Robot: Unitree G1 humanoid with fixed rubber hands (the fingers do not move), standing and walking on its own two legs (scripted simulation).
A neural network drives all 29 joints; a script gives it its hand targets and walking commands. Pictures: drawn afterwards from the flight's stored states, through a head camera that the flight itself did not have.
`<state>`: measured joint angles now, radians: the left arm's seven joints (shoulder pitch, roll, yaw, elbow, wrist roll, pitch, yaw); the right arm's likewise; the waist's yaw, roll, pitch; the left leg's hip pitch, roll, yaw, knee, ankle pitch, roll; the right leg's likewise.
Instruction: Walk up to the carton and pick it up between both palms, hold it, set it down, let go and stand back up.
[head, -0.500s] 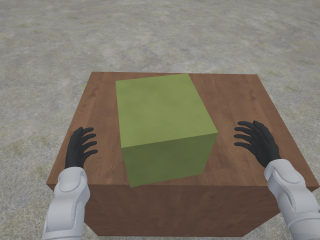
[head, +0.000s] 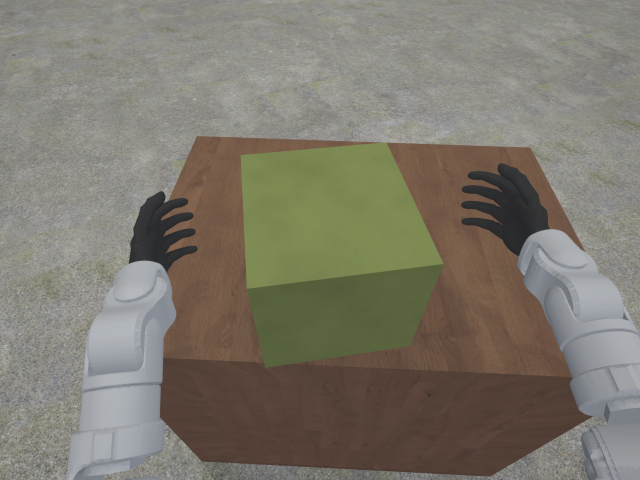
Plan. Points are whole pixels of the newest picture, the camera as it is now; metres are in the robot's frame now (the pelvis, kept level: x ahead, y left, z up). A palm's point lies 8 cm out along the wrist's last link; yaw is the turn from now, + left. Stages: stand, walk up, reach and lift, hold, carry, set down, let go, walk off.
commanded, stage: reach and lift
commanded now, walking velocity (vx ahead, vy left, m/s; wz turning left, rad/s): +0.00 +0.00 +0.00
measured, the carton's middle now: (327, 252) +0.43 +0.05 +0.02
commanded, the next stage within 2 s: none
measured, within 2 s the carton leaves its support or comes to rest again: neither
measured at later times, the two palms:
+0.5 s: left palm (148, 211) +0.36 +0.25 +0.15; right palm (499, 163) +0.46 -0.16 +0.18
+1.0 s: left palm (176, 253) +0.36 +0.24 +0.07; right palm (457, 210) +0.46 -0.13 +0.09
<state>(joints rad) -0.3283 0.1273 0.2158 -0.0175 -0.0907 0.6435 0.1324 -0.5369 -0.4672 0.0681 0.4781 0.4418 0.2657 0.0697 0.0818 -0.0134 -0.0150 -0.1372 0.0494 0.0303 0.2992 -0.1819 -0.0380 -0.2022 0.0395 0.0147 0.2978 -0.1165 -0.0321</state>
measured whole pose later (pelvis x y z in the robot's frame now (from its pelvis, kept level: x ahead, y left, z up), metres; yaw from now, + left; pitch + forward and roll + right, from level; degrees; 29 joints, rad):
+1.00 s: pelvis +0.00 +0.01 +0.00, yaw +2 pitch +10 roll -1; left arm -0.64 0.09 0.15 0.73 -0.04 0.10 0.14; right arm -0.87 -0.36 0.05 1.15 0.29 -0.08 0.10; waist 0.15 0.00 -0.09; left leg -0.35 0.04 0.00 0.37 -0.19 -0.03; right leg -0.37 0.03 -0.01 0.30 -0.10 -0.02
